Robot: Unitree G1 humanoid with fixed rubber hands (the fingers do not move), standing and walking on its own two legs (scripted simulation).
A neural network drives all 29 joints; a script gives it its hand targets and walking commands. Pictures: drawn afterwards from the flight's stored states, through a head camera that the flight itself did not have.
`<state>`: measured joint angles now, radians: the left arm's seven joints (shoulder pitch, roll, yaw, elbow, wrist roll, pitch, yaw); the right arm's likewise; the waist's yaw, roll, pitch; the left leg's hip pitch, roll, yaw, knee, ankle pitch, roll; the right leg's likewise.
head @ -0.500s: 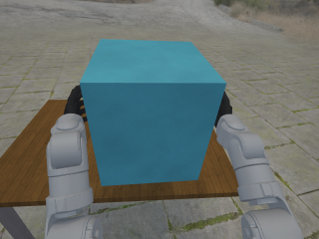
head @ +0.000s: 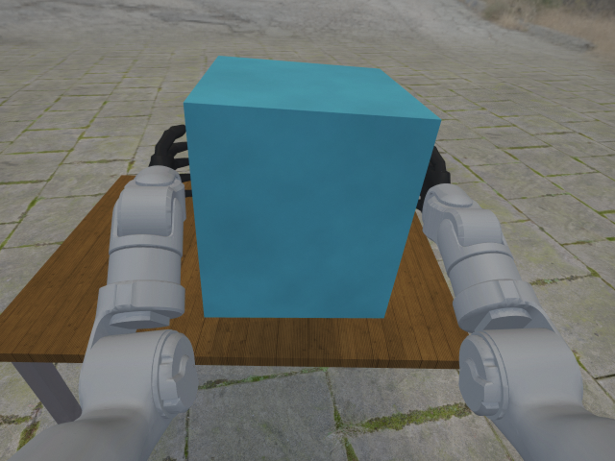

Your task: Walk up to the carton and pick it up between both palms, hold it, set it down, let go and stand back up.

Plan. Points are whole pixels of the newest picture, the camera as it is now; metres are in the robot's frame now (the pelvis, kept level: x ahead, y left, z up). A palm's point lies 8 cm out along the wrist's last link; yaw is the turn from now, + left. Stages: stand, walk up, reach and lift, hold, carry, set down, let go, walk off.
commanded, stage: hold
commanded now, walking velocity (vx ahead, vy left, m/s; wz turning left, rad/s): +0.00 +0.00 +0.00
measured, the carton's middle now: (298, 183) +0.46 +0.02 +0.20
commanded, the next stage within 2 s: none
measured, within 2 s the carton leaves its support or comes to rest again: neither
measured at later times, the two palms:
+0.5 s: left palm (162, 200) +0.37 +0.20 +0.23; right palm (430, 199) +0.38 -0.15 +0.23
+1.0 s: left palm (158, 199) +0.35 +0.19 +0.24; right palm (433, 208) +0.36 -0.15 +0.22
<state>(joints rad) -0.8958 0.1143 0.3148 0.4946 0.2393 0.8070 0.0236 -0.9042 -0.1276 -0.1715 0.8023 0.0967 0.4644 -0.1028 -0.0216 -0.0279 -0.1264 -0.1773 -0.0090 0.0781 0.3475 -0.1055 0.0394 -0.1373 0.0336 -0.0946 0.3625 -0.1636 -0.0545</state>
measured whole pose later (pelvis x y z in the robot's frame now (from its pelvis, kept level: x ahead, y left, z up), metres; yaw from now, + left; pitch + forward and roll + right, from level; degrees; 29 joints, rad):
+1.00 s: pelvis +0.00 +0.01 +0.00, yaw +0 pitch -7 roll +0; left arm -0.75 0.05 0.32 0.23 0.29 0.88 0.00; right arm -0.79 -0.08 -0.18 0.57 0.12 0.54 -0.13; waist -0.05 -0.02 -0.07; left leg -0.12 -0.02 0.09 0.35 -0.11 0.06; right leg -0.09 0.02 -0.08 0.38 -0.17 -0.04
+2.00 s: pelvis +0.03 +0.01 +0.00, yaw -1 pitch -10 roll -1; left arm -0.62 0.00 0.33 -0.02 0.34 0.96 -0.05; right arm -0.64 -0.10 -0.06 0.30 0.25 0.63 -0.23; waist -0.09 -0.01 -0.04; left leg -0.01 -0.01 0.10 0.33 -0.16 0.05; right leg 0.05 0.03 -0.06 0.29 -0.18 -0.04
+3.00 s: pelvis +0.06 -0.01 +0.00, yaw +2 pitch -12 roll +0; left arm -0.54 0.03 0.38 -0.12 0.38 0.90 -0.11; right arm -0.64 -0.05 0.04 0.36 0.27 0.50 -0.30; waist -0.10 -0.08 -0.02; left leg 0.07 -0.01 0.02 0.36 -0.22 0.01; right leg 0.17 0.05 -0.12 0.28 -0.24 -0.07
